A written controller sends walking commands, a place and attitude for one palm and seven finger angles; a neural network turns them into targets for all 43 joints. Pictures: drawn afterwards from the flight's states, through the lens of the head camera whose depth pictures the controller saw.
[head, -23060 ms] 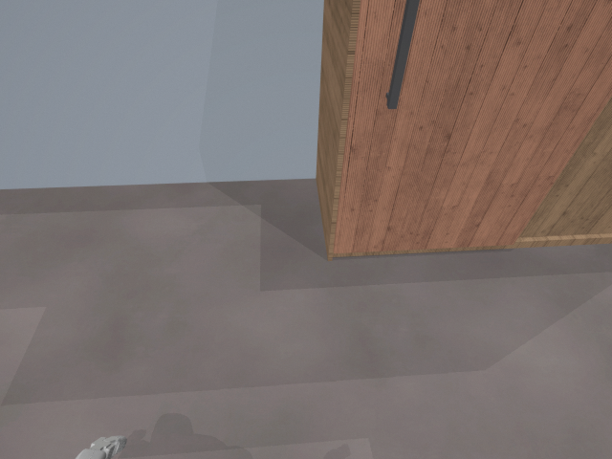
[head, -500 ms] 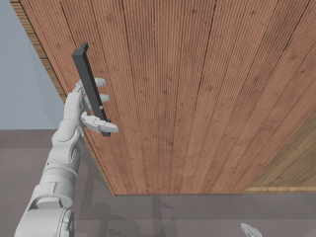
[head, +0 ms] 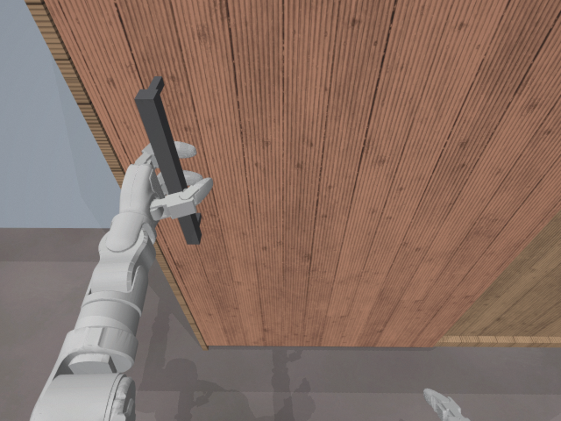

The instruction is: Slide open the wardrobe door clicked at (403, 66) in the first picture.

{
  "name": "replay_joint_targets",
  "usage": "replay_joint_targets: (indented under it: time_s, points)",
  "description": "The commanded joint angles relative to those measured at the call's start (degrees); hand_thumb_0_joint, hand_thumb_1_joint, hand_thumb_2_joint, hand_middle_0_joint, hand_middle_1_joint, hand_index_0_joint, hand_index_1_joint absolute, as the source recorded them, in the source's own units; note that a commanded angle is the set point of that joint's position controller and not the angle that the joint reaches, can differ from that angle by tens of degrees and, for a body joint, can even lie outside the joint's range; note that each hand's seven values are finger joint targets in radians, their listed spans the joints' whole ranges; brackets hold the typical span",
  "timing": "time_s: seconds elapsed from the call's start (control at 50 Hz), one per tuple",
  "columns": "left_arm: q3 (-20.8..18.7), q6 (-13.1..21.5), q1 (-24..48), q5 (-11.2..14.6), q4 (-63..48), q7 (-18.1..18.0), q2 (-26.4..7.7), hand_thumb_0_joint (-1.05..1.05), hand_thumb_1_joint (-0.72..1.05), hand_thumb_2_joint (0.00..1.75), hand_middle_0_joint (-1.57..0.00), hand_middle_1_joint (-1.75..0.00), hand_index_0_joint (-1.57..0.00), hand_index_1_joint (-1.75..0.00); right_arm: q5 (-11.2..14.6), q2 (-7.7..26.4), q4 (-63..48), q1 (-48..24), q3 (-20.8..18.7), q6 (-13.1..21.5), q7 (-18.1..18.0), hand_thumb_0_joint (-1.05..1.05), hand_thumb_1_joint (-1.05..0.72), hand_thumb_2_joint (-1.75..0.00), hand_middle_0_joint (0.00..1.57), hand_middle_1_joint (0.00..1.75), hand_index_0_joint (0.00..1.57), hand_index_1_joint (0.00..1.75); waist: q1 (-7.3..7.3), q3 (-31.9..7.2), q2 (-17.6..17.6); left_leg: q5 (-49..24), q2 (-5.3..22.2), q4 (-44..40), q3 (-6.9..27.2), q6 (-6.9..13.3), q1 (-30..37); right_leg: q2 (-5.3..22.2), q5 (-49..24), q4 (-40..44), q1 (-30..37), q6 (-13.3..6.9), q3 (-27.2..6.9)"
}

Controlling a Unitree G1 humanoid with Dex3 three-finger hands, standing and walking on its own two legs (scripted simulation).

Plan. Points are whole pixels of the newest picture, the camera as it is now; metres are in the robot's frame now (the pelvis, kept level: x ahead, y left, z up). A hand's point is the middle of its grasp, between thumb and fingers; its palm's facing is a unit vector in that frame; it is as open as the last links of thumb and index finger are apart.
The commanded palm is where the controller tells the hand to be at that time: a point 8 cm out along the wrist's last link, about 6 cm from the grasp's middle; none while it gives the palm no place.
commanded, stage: grip the handle and tug to test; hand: left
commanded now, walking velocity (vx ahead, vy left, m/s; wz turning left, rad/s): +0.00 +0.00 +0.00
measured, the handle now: (178, 172) +0.45 +0.18 +0.12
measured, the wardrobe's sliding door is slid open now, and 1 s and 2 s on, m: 0.00 0.00 0.03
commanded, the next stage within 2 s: tug the door sideways, standing still in 0.88 s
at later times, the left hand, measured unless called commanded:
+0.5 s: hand (187, 191) +0.40 +0.15 +0.13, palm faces +0.06 -1.00 -0.01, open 5.6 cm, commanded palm +0.36 +0.20 +0.13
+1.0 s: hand (187, 192) +0.40 +0.15 +0.13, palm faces +0.05 -1.00 -0.01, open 5.7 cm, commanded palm +0.35 +0.20 +0.13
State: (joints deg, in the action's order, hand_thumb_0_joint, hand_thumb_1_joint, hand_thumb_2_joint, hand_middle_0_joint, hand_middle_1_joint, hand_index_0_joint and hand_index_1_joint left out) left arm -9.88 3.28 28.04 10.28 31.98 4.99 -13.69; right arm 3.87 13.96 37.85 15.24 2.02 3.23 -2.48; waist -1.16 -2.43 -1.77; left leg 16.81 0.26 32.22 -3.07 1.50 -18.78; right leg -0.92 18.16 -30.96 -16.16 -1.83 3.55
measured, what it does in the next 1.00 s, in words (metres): stands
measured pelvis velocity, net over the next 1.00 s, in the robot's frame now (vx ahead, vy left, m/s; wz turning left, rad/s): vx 0.04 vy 0.00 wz -0.04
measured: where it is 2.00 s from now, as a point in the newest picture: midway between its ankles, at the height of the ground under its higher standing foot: outside the picture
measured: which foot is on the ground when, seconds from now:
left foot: down 0.00-1.00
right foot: down 0.00-1.00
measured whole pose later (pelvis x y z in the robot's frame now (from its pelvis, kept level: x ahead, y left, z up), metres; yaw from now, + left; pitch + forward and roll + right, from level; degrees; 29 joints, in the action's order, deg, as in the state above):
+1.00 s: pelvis +0.04 +0.00 +0.00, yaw -2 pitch +4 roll +0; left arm -11.6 -2.8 12.8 11.3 12.7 3.5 -12.8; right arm 3.6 13.7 34.3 14.8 1.2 2.7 -1.5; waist -1.8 -4.2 -2.2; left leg 18.3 0.8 28.7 -4.8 1.0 -13.9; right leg -1.7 19.0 -27.5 -12.1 -1.9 1.5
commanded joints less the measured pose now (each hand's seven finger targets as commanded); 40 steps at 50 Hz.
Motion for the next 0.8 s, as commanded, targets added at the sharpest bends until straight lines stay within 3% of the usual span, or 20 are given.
replay_joint_targets:
  time_s: [0.0, 0.04, 0.14, 0.24, 0.26, 0.3, 0.32, 0.34, 0.46, 0.5, 0.52, 0.58, 0.62, 0.64, 0.78]
  points:
    - [-1.3, 4.2, 23.2, 0.6, -14.1, 0.1, -8.2, 0.00, 0.81, 0.86, -0.44, -1.39, -0.44, -1.39, -0.2, 7.4, -7.4, -1.7, -2.9, 2.8, -0.1, 0.00, -0.90, -0.90, 0.20, 0.30, 0.20, 0.30, -0.59, -17.8, -0.3, -19.5, 0.3, -2.0, 3.5, 0.3, 12.5, -0.4, -22.4, 2.8, 1.6, 0.3, -2.0]
    - [-0.7, 4.6, 22.8, 0.3, -15.0, -0.1, -7.6, 0.00, 0.90, 0.90, -0.45, -1.40, -0.45, -1.40, -0.3, 7.3, -7.3, -1.5, -3.0, 2.8, 0.0, 0.00, -0.90, -0.90, 0.20, 0.30, 0.20, 0.30, -0.59, -18.4, -0.1, -21.4, 0.5, -1.9, 3.8, 0.3, 13.3, -0.4, -23.0, 2.6, 1.7, 0.3, -1.8]
    - [0.4, 5.0, 20.6, 0.6, -15.9, -0.1, -6.0, 0.00, 0.90, 0.90, -0.45, -1.40, -0.45, -1.40, -0.3, 7.4, -7.6, -1.8, -3.1, 3.1, 0.4, 0.00, -0.90, -0.90, 0.20, 0.30, 0.20, 0.30, -0.58, -17.5, 1.9, -21.6, 0.7, -2.0, 3.8, 0.3, 13.1, -0.6, -23.3, 2.7, 1.8, 0.4, -1.6]
    - [0.5, 5.1, 21.8, 0.3, -17.1, -0.2, -6.3, 0.00, 0.90, 0.90, -0.45, -1.40, -0.45, -1.40, -0.3, 7.4, -7.5, -2.0, -3.1, 3.1, 0.2, 0.00, -0.90, -0.90, 0.20, 0.30, 0.20, 0.30, -0.84, -16.9, 0.3, -21.4, 0.6, -2.0, 3.6, 0.4, 13.6, -0.5, -23.3, 2.9, 1.6, 0.3, -1.8]
    - [-1.5, 5.1, 20.7, 0.3, -17.5, -0.3, -8.5, 0.00, 0.90, 0.90, -0.45, -1.40, -0.45, -1.40, -0.4, 7.6, -7.5, -1.7, -3.3, 3.1, 0.2, 0.00, -0.90, -0.90, 0.20, 0.30, 0.20, 0.30, -0.21, -17.8, 1.2, -21.5, 0.6, -2.0, 3.6, 0.4, 13.3, -0.5, -23.9, 2.9, 2.6, 0.3, -2.0]
    - [-0.1, 5.0, 19.9, 0.5, -18.8, 0.1, -6.7, 0.00, 0.90, 0.90, -0.45, -1.40, -0.45, -1.40, -0.3, 7.2, -8.0, -2.2, -3.1, 3.2, 0.3, 0.00, -0.90, -0.90, 0.20, 0.30, 0.20, 0.30, -0.23, -18.2, 0.2, -22.7, 0.4, -2.0, 3.2, 0.4, 13.7, -0.4, -25.6, 2.7, 3.3, 0.3, -2.1]
    - [-1.2, 5.3, 18.9, 0.3, -19.4, 0.0, -8.2, 0.00, 0.90, 0.90, -0.45, -1.40, -0.45, -1.40, -0.4, 7.4, -7.8, -2.1, -3.3, 3.1, 0.3, 0.00, -0.90, -0.90, 0.20, 0.30, 0.20, 0.30, 0.24, -18.7, -0.3, -23.8, 0.6, -1.8, 3.4, 0.3, 13.7, -0.3, -25.8, 2.5, 4.0, 0.2, -1.9]
    - [-0.8, 5.1, 17.4, 0.4, -19.0, 0.1, -7.1, 0.00, 0.90, 0.90, -0.45, -1.40, -0.45, -1.40, -0.4, 7.2, -7.9, -2.2, -3.2, 3.1, 0.4, 0.00, -0.90, -0.90, 0.20, 0.30, 0.20, 0.30, 0.28, -18.3, -0.7, -24.6, 0.5, -1.9, 3.3, 0.3, 14.0, -0.4, -26.4, 2.6, 3.8, 0.2, -2.0]
    - [-0.3, 4.5, 17.4, 0.5, -20.0, -0.1, -7.0, 0.00, 0.90, 0.90, -0.45, -1.40, -0.45, -1.40, -0.3, 7.4, -7.9, -2.2, -3.3, 3.1, 0.3, 0.00, -0.90, -0.90, 0.20, 0.30, 0.20, 0.30, -0.20, -17.2, 1.6, -23.7, 0.6, -2.1, 3.3, 0.4, 13.6, -0.5, -26.4, 2.9, 3.4, 0.5, -1.9]
    - [0.3, 4.0, 16.6, 0.6, -20.1, 0.2, -6.0, 0.00, 0.90, 0.90, -0.45, -1.40, -0.45, -1.40, -0.2, 7.2, -8.2, -2.6, -3.3, 3.1, 0.3, 0.00, -0.90, -0.90, 0.20, 0.30, 0.20, 0.30, -0.16, -17.2, 0.6, -23.1, 0.5, -2.2, 3.0, 0.4, 13.7, -0.4, -26.2, 3.0, 3.5, 0.5, -1.9]
    - [-0.5, 4.0, 16.2, 0.4, -20.0, 0.1, -7.1, 0.00, 0.90, 0.90, -0.45, -1.40, -0.45, -1.40, -0.3, 7.4, -8.0, -2.5, -3.3, 2.9, 0.2, 0.00, -0.90, -0.90, 0.20, 0.30, 0.20, 0.30, 0.08, -16.9, 0.7, -23.5, 0.5, -2.2, 3.0, 0.4, 13.4, -0.3, -26.5, 3.1, 4.1, 0.4, -2.0]
    - [0.4, 3.5, 14.3, 0.8, -22.8, 0.6, -5.7, 0.00, 0.90, 0.90, -0.45, -1.40, -0.45, -1.40, -0.2, 7.1, -8.8, -2.9, -3.3, 3.1, 0.4, 0.00, -0.90, -0.90, 0.20, 0.30, 0.20, 0.30, 0.18, -18.5, 0.0, -25.5, 0.3, -1.9, 2.7, 0.5, 14.5, -0.3, -28.9, 2.9, 4.7, 0.5, -2.1]
    - [-0.9, 3.0, 11.3, 0.6, -22.2, 0.5, -7.2, 0.00, 0.90, 0.90, -0.45, -1.40, -0.45, -1.40, -0.3, 7.4, -8.7, -3.0, -3.3, 2.8, 0.4, 0.00, -0.90, -0.90, 0.20, 0.30, 0.20, 0.30, 0.86, -17.6, 0.6, -25.5, 0.4, -2.2, 2.8, 0.3, 13.3, -0.2, -28.8, 2.9, 5.7, 0.4, -1.8]
    - [-0.3, 2.9, 11.0, 0.8, -22.7, 0.6, -6.1, 0.00, 0.90, 0.90, -0.45, -1.40, -0.45, -1.40, -0.3, 7.0, -9.0, -3.1, -3.2, 2.8, 0.5, 0.00, -0.90, -0.90, 0.20, 0.30, 0.20, 0.30, 0.62, -17.5, 1.1, -26.2, 0.3, -2.1, 2.6, 0.5, 13.6, -0.3, -30.0, 2.9, 5.7, 0.5, -1.9]
    - [-2.6, 1.1, 2.7, 1.5, -28.3, 1.0, -7.5, 0.00, 0.90, 0.90, -0.45, -1.40, -0.45, -1.40, -0.3, 6.8, -10.7, -3.9, -3.3, 2.7, 0.7, 0.00, -0.90, -0.90, 0.20, 0.30, 0.20, 0.30, 1.87, -18.4, 1.2, -30.6, 0.5, -2.3, 2.0, 0.4, 13.9, 0.0, -35.5, 2.6, 8.5, 0.8, -2.0]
